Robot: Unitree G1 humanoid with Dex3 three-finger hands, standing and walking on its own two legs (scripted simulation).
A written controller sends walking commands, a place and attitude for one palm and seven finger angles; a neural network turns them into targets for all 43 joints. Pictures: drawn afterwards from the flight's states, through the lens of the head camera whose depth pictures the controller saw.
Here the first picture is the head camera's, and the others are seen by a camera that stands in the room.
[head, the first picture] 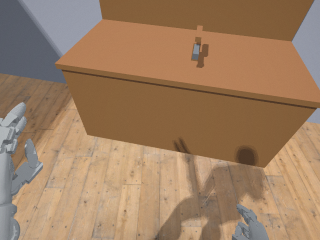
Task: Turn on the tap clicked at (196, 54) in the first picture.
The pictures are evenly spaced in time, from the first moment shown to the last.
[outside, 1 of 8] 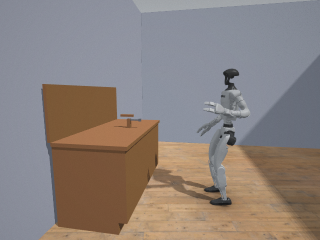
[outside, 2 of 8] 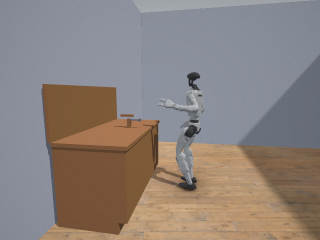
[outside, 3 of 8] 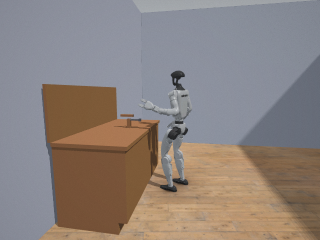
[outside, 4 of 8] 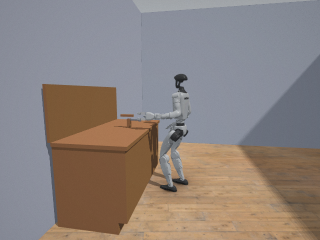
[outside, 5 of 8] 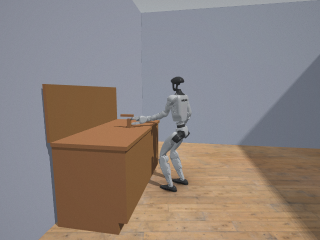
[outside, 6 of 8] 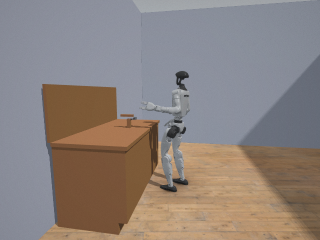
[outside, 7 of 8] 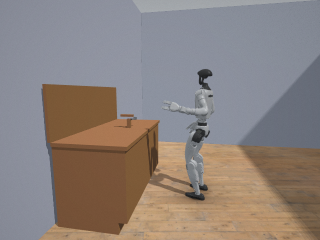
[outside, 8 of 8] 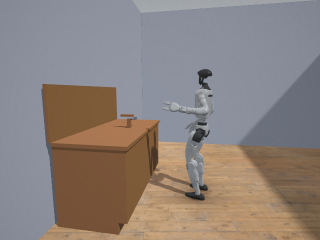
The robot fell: no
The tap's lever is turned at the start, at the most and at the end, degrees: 0 74 74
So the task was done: yes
